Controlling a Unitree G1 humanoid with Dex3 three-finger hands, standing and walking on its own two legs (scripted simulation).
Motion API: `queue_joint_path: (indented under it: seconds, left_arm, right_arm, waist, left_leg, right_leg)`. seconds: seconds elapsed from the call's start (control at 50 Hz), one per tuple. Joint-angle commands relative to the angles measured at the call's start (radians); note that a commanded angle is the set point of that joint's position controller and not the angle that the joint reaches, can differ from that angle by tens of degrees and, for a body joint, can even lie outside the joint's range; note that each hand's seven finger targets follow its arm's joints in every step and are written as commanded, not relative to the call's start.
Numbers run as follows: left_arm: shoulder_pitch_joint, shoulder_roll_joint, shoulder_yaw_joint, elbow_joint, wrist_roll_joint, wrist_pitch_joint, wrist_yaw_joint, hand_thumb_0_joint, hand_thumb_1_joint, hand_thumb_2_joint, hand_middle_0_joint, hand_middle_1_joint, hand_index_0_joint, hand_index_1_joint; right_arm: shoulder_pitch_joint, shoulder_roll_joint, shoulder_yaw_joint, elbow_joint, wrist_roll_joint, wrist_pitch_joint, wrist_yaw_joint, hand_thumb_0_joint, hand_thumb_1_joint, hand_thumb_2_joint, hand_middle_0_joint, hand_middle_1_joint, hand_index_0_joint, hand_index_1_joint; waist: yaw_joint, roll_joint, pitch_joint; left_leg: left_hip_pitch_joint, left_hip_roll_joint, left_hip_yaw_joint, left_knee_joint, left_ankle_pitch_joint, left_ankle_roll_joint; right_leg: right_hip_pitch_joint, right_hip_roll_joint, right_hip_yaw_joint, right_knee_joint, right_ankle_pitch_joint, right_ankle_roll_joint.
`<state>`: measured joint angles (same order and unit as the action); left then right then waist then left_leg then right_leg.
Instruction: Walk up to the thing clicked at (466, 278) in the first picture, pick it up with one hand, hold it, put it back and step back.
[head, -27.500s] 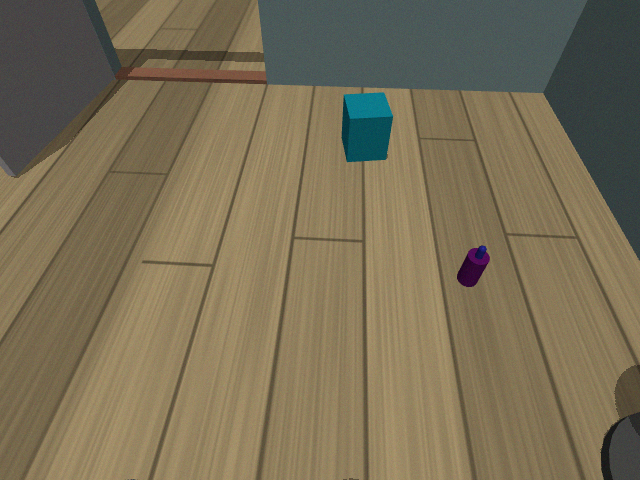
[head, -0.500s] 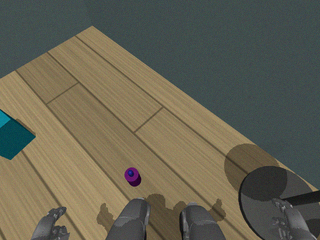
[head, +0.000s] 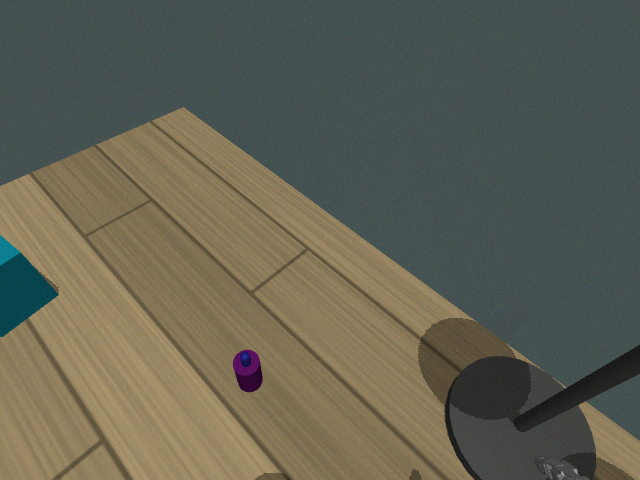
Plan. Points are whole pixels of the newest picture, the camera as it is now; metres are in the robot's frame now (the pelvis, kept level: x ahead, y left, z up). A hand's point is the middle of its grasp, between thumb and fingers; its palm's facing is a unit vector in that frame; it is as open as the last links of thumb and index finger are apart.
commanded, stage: walk up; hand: left
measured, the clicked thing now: (247, 368) +0.48 +0.19 -0.66
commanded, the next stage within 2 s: stand in 1.76 s
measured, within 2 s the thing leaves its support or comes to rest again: neither
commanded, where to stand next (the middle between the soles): +0.19 -0.04 m, yaw +7 degrees
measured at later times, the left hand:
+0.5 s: hand out of the picture +0.07 +0.30 -0.17, palm faces +0.04 -0.93 -0.37, open 7.4 cm
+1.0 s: hand out of the picture +0.01 +0.27 -0.14, palm faces +0.02 -0.92 -0.39, open 7.4 cm
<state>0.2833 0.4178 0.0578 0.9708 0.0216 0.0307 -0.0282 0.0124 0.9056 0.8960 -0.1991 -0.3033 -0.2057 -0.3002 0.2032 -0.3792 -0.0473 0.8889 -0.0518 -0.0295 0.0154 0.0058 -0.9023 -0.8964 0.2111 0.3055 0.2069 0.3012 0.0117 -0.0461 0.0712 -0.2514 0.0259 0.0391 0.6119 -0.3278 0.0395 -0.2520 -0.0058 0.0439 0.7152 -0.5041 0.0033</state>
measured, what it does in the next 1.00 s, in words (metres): steps on the spot: right foot, then left foot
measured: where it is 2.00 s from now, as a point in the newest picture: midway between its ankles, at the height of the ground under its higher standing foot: outside the picture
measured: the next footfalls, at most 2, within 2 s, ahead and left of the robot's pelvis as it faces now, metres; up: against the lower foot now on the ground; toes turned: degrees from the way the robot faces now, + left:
right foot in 0.04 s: +0.02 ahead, -0.14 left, +0.00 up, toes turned +0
left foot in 0.40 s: +0.19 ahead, +0.14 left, +0.00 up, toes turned +4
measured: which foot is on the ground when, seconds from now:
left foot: down 0.00-0.06, up 0.08-0.38, down 0.40-0.80, up 0.82-1.00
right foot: up 0.00-0.02, down 0.04-0.44, up 0.46-0.72, down 0.74-1.00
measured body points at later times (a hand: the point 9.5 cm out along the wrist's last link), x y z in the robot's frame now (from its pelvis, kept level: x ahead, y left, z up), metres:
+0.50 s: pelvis +0.03 +0.03 -0.01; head +0.07 +0.04 +0.43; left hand +0.07 +0.35 -0.14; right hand +0.13 -0.27 -0.13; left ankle +0.15 +0.13 -0.73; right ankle -0.02 -0.13 -0.70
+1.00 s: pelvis +0.02 -0.01 +0.00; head +0.05 -0.01 +0.45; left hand +0.01 +0.31 -0.11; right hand +0.11 -0.33 -0.12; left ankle +0.03 +0.12 -0.70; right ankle +0.00 -0.11 -0.73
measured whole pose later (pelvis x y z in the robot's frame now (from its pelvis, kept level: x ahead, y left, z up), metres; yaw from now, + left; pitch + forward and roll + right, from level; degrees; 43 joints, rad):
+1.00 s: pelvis +0.02 -0.01 +0.00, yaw +0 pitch -1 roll +1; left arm 0.34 0.37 0.06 0.96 0.04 0.01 -0.02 0.01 0.90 0.90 -0.20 -0.30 -0.21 -0.30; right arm 0.21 -0.41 -0.05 0.97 0.00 -0.01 -0.01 0.01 -0.91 -0.90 0.20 0.30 0.20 0.30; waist 0.05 0.01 0.07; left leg -0.35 -0.02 -0.02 0.77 -0.42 0.00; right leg -0.21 -0.01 -0.05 0.57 -0.35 -0.03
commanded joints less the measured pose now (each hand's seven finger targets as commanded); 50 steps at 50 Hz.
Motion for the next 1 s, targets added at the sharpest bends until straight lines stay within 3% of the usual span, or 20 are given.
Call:
queue_joint_path:
  seconds: [0.0, 0.02, 0.04, 0.06, 0.08, 0.14, 0.18, 0.34, 0.38, 0.4, 0.42, 0.44, 0.52, 0.64, 0.72, 0.74, 0.78, 0.8, 0.86, 0.98]
  left_arm:
    - [0.013, 0.161, 0.052, -0.067, 0.011, -0.096, 0.013, 0.000, 0.900, 0.900, -0.200, -0.300, -0.200, -0.300]
    - [0.120, 0.201, 0.069, -0.032, 0.014, -0.108, 0.022, 0.000, 0.900, 0.900, -0.200, -0.300, -0.200, -0.300]
    - [0.200, 0.283, 0.092, -0.024, 0.021, -0.118, 0.030, 0.000, 0.900, 0.900, -0.200, -0.300, -0.200, -0.300]
    - [0.163, 0.321, 0.098, -0.043, 0.019, -0.113, 0.032, 0.000, 0.900, 0.900, -0.200, -0.300, -0.200, -0.300]
    - [0.118, 0.337, 0.098, -0.071, 0.017, -0.111, 0.028, 0.000, 0.900, 0.900, -0.200, -0.300, -0.200, -0.300]
    - [0.012, 0.259, 0.079, -0.111, -0.005, -0.127, 0.026, 0.000, 0.900, 0.900, -0.200, -0.300, -0.200, -0.300]
    - [0.048, 0.240, 0.070, -0.112, -0.013, -0.133, 0.029, 0.000, 0.900, 0.900, -0.200, -0.300, -0.200, -0.300]
    - [-0.027, 0.214, 0.039, -0.150, -0.021, -0.078, 0.035, 0.000, 0.900, 0.900, -0.200, -0.300, -0.200, -0.300]
    - [-0.021, 0.169, 0.023, -0.159, -0.028, -0.062, 0.039, 0.000, 0.900, 0.900, -0.200, -0.300, -0.200, -0.300]
    - [0.026, 0.123, 0.010, -0.157, -0.038, -0.058, 0.041, 0.000, 0.900, 0.900, -0.200, -0.300, -0.200, -0.300]
    - [0.079, 0.090, 0.004, -0.152, -0.048, -0.047, 0.045, 0.000, 0.900, 0.900, -0.200, -0.300, -0.200, -0.300]
    - [0.109, 0.160, 0.017, -0.111, -0.044, -0.019, 0.058, 0.000, 0.900, 0.900, -0.200, -0.300, -0.200, -0.300]
    - [0.109, 0.202, 0.036, -0.049, -0.029, -0.002, 0.031, 0.000, 0.900, 0.900, -0.200, -0.300, -0.200, -0.300]
    - [0.132, 0.178, 0.058, -0.015, -0.006, 0.003, 0.017, 0.000, 0.900, 0.900, -0.200, -0.300, -0.200, -0.300]
    - [0.191, 0.154, 0.075, 0.011, 0.013, -0.005, 0.010, 0.000, 0.900, 0.900, -0.200, -0.300, -0.200, -0.300]
    - [0.196, 0.163, 0.079, 0.004, 0.023, -0.011, 0.011, 0.000, 0.900, 0.900, -0.200, -0.300, -0.200, -0.300]
    - [0.031, 0.285, 0.093, -0.076, 0.044, -0.020, 0.011, 0.000, 0.900, 0.900, -0.200, -0.300, -0.200, -0.300]
    - [-0.097, 0.288, 0.086, -0.125, 0.040, -0.025, 0.012, 0.000, 0.900, 0.900, -0.200, -0.300, -0.200, -0.300]
    - [-0.101, 0.166, 0.059, -0.103, 0.028, -0.053, 0.031, 0.000, 0.900, 0.900, -0.200, -0.300, -0.200, -0.300]
    - [0.077, 0.229, 0.072, -0.094, 0.008, -0.055, 0.020, 0.000, 0.900, 0.900, -0.200, -0.300, -0.200, -0.300]
  right_arm:
    - [0.019, -0.279, -0.086, -0.063, 0.015, 0.014, 0.009, 0.000, -0.900, -0.900, 0.200, 0.300, 0.200, 0.300]
    - [-0.006, -0.219, -0.067, -0.082, 0.025, 0.015, 0.008, 0.000, -0.900, -0.900, 0.200, 0.300, 0.200, 0.300]
    - [-0.044, -0.140, -0.038, -0.125, 0.036, 0.010, 0.011, 0.000, -0.900, -0.900, 0.200, 0.300, 0.200, 0.300]
    - [-0.131, -0.180, -0.046, -0.154, 0.033, 0.011, 0.004, 0.000, -0.900, -0.900, 0.200, 0.300, 0.200, 0.300]
    - [-0.136, -0.224, -0.060, -0.149, 0.029, 0.003, -0.001, 0.000, -0.900, -0.900, 0.200, 0.300, 0.200, 0.300]
    - [-0.027, -0.243, -0.075, -0.092, 0.042, -0.012, 0.021, 0.000, -0.900, -0.900, 0.200, 0.300, 0.200, 0.300]
    - [0.002, -0.226, -0.072, -0.075, 0.039, -0.011, 0.026, 0.000, -0.900, -0.900, 0.200, 0.300, 0.200, 0.300]
    - [0.004, -0.161, -0.056, -0.028, 0.048, -0.019, 0.006, 0.000, -0.900, -0.900, 0.200, 0.300, 0.200, 0.300]
    - [0.112, -0.213, -0.072, 0.015, 0.040, -0.030, -0.015, 0.000, -0.900, -0.900, 0.200, 0.300, 0.200, 0.300]
    - [0.149, -0.275, -0.086, 0.022, 0.028, -0.038, -0.026, 0.000, -0.900, -0.900, 0.200, 0.300, 0.200, 0.300]
    - [0.140, -0.305, -0.082, 0.001, 0.024, -0.047, -0.034, 0.000, -0.900, -0.900, 0.200, 0.300, 0.200, 0.300]
    - [0.061, -0.326, -0.083, -0.019, 0.048, -0.043, -0.034, 0.000, -0.900, -0.900, 0.200, 0.300, 0.200, 0.300]
    - [-0.096, -0.275, -0.068, -0.049, 0.030, -0.028, -0.036, 0.000, -0.900, -0.900, 0.200, 0.300, 0.200, 0.300]
    - [-0.085, -0.289, -0.089, -0.048, 0.014, -0.002, -0.028, 0.000, -0.900, -0.900, 0.200, 0.300, 0.200, 0.300]
    - [-0.108, -0.264, -0.081, -0.055, 0.022, 0.021, -0.028, 0.000, -0.900, -0.900, 0.200, 0.300, 0.200, 0.300]
    - [-0.098, -0.233, -0.073, -0.053, 0.028, 0.025, -0.030, 0.000, -0.900, -0.900, 0.200, 0.300, 0.200, 0.300]
    - [-0.153, -0.168, -0.060, -0.055, 0.045, 0.025, -0.043, 0.000, -0.900, -0.900, 0.200, 0.300, 0.200, 0.300]
    - [-0.123, -0.211, -0.074, -0.036, 0.042, 0.021, -0.047, 0.000, -0.900, -0.900, 0.200, 0.300, 0.200, 0.300]
    - [-0.026, -0.166, -0.051, 0.012, 0.055, 0.006, -0.034, 0.000, -0.900, -0.900, 0.200, 0.300, 0.200, 0.300]
    - [-0.084, -0.177, -0.028, -0.026, 0.043, -0.037, -0.025, 0.000, -0.900, -0.900, 0.200, 0.300, 0.200, 0.300]
  waist:
    - [-0.015, 0.214, -0.036]
    - [0.040, 0.089, -0.065]
    - [0.076, -0.156, -0.060]
    - [0.102, -0.101, 0.030]
    - [0.091, -0.055, 0.116]
    - [0.006, -0.037, 0.135]
    - [0.018, -0.060, 0.097]
    - [-0.001, -0.126, -0.007]
    - [-0.055, 0.010, -0.066]
    - [-0.065, 0.158, -0.110]
    - [-0.030, 0.234, -0.152]
    - [-0.012, 0.169, -0.176]
    - [0.028, 0.189, -0.076]
    - [0.009, 0.267, -0.096]
    - [0.043, 0.204, -0.091]
    - [0.051, 0.119, -0.078]
    - [0.063, -0.177, 0.076]
    - [0.016, -0.141, 0.126]
    - [-0.019, -0.061, 0.047]
    - [0.075, -0.139, -0.053]
  left_leg:
    - [0.094, 0.155, -0.209, -0.119, -0.114, 0.147]
    - [-0.081, 0.095, -0.144, 0.059, -0.055, 0.095]
    - [-0.370, -0.035, -0.050, 0.323, -0.160, 0.030]
    - [-0.549, -0.062, -0.100, 0.372, -0.217, 0.000]
    - [-0.500, -0.008, -0.187, 0.380, -0.189, -0.005]
    - [-0.472, 0.017, -0.193, 0.347, -0.053, -0.020]
    - [-0.378, 0.000, -0.150, 0.304, 0.002, -0.029]
    - [0.089, -0.038, 0.026, -0.059, 0.319, -0.043]
    - [0.228, -0.035, 0.017, -0.128, 0.367, -0.020]
    - [0.291, 0.095, -0.145, -0.146, 0.466, 0.019]
    - [0.241, 0.312, -0.477, -0.208, 0.475, 0.108]
    - [0.126, 0.382, -0.578, -0.269, 0.223, 0.211]
    - [-0.107, 0.217, -0.326, -0.362, -0.279, 0.084]
    - [-0.113, 0.238, -0.288, -0.347, -0.291, 0.117]
    - [-0.209, 0.202, -0.225, -0.275, -0.296, 0.067]
    - [-0.207, 0.162, -0.175, -0.170, -0.286, 0.032]
    - [-0.250, -0.076, -0.067, 0.276, -0.171, -0.044]
    - [-0.130, -0.028, -0.120, 0.350, -0.108, -0.040]
    - [-0.197, -0.079, -0.115, 0.338, -0.067, -0.023]
    - [-0.248, -0.048, -0.005, -0.024, -0.108, -0.028]
  right_leg:
    - [0.036, 0.040, -0.096, -0.395, 0.119, -0.042]
    - [0.266, -0.023, 0.026, -0.438, 0.185, -0.059]
    - [0.433, -0.204, 0.365, -0.471, 0.162, -0.106]
    - [0.366, -0.356, 0.559, -0.507, 0.017, -0.199]
    - [0.203, -0.416, 0.605, -0.540, -0.096, -0.259]
    - [0.244, -0.283, 0.309, -0.520, 0.066, -0.211]
    - [0.192, -0.235, 0.185, -0.485, 0.256, -0.183]
    - [-0.046, -0.156, -0.053, -0.199, 0.653, -0.130]
    - [-0.079, -0.102, -0.045, 0.016, 0.542, -0.094]
    - [-0.158, -0.027, -0.036, 0.148, 0.308, -0.063]
    - [-0.171, 0.053, 0.020, 0.284, -0.087, -0.034]
    - [-0.099, -0.006, 0.072, 0.337, -0.108, -0.051]
    - [-0.063, -0.037, 0.058, 0.264, -0.011, -0.057]
    - [-0.030, -0.007, -0.062, 0.091, -0.013, -0.034]
    - [0.095, 0.009, -0.091, -0.141, 0.092, -0.065]
    - [0.084, -0.019, -0.021, -0.266, 0.038, -0.085]
    - [-0.245, -0.325, 0.474, -0.555, -0.415, -0.222]
    - [-0.399, -0.362, 0.473, -0.561, -0.386, -0.253]
    - [-0.080, -0.187, 0.167, -0.406, 0.317, -0.165]
    - [0.317, -0.241, 0.171, -0.247, 0.585, -0.202]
